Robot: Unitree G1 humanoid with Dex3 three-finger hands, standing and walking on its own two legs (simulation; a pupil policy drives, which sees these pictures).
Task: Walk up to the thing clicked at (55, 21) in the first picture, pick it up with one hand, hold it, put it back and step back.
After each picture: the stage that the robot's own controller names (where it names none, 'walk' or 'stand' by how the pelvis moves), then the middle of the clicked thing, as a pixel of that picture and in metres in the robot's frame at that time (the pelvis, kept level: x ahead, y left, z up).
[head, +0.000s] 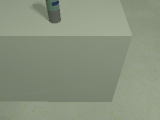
stand; out of the picture +0.84 +0.18 +0.10
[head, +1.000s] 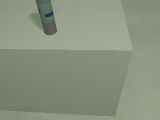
walk; (45, 11) +0.74 +0.23 +0.11
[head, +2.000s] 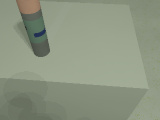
stand; (35, 27) +0.52 +0.21 +0.12
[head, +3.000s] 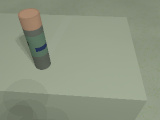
stand; (37, 42) +0.50 +0.20 +0.09
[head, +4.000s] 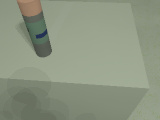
stand; (37, 29) +0.53 +0.20 +0.10
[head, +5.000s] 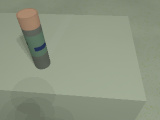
stand; (36, 42) +0.50 +0.21 +0.09
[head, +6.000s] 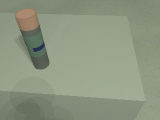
stand; (34, 42) +0.50 +0.21 +0.09
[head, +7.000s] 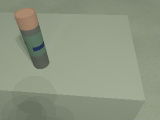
rise first; (34, 42) +0.50 +0.21 +0.09
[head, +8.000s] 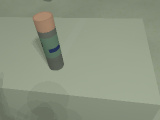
rise first; (50, 44) +0.50 +0.18 +0.10
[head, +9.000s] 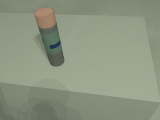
go down; (51, 40) +0.52 +0.18 +0.10
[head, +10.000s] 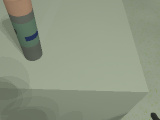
go down; (26, 30) +0.50 +0.17 +0.11
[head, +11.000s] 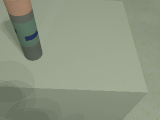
approach; (26, 29) +0.51 +0.18 +0.12
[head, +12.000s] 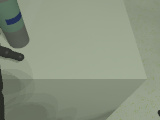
close in; (7, 12) +0.51 +0.19 +0.16
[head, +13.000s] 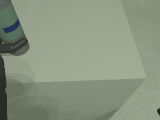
lift; (5, 20) +0.49 +0.19 +0.16
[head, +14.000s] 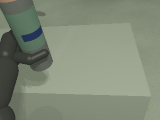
lift; (26, 28) +0.34 +0.15 +0.31
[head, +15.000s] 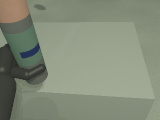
hold; (24, 44) +0.32 +0.17 +0.26
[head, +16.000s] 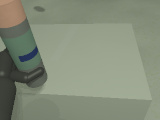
hold; (22, 48) +0.32 +0.17 +0.25
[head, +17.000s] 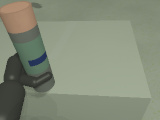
hold; (32, 53) +0.33 +0.15 +0.23
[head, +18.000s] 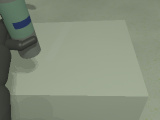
crouch; (16, 17) +0.41 +0.18 +0.30
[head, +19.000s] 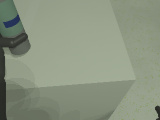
lower; (5, 16) +0.51 +0.17 +0.17
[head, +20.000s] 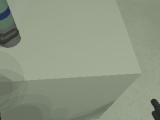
lower; out of the picture +0.52 +0.19 +0.17
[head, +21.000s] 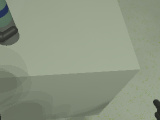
lower; out of the picture +0.52 +0.19 +0.17
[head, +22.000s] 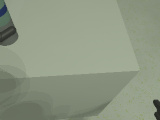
lower; out of the picture +0.53 +0.19 +0.16
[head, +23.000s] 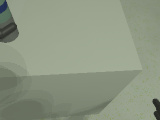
rest; out of the picture +0.53 +0.19 +0.17
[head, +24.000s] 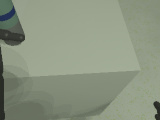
withdraw; out of the picture +0.52 +0.17 +0.16
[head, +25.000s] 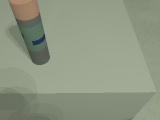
sink last; (33, 34) +0.48 +0.16 +0.14
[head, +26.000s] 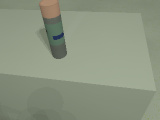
stand; (55, 31) +0.55 +0.17 +0.13
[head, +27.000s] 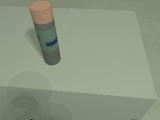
stand; (47, 36) +0.50 +0.16 +0.11
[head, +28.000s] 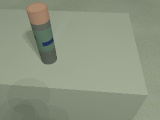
stand; (44, 37) +0.52 +0.18 +0.10
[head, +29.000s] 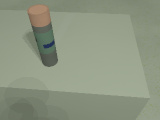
stand; (45, 39) +0.51 +0.17 +0.10
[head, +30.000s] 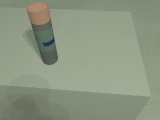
stand; (44, 37) +0.51 +0.17 +0.10
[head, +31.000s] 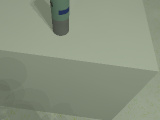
walk; (60, 5) +0.60 +0.09 +0.12
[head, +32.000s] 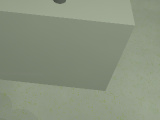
walk; out of the picture +0.87 +0.16 +0.11
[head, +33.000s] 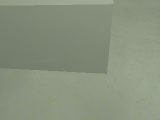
stand; out of the picture +1.18 +0.25 +0.11
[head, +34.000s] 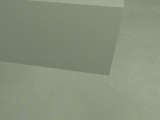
stand; out of the picture +1.20 +0.13 +0.10
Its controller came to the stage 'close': yes
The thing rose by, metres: 0.20
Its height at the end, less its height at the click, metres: +0.00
